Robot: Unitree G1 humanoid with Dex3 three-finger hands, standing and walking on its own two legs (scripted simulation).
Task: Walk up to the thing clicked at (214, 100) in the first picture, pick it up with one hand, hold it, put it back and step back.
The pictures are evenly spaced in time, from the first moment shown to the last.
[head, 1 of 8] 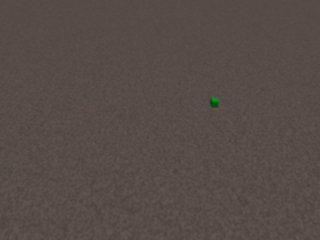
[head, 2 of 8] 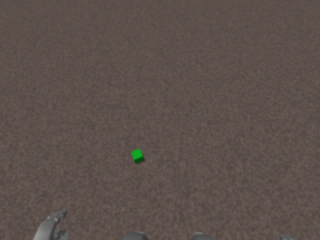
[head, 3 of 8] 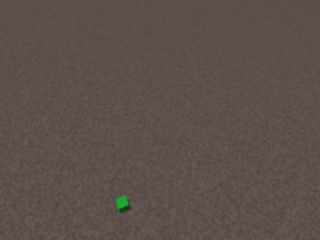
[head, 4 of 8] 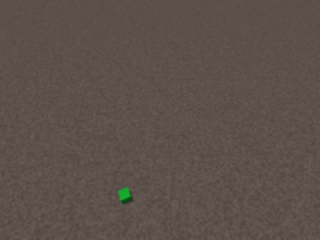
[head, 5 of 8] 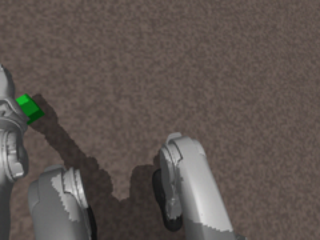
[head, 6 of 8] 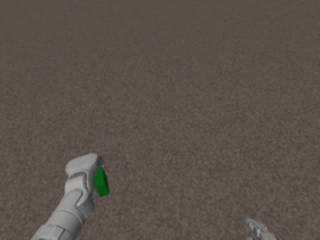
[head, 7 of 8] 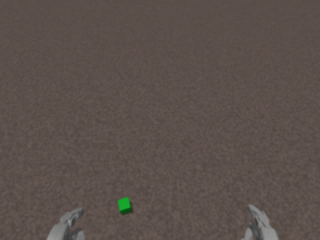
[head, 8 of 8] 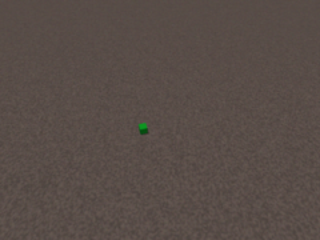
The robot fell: no
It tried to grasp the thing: yes
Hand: left
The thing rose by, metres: 0.68
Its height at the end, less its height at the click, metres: +0.00
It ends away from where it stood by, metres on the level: 0.00
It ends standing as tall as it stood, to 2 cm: yes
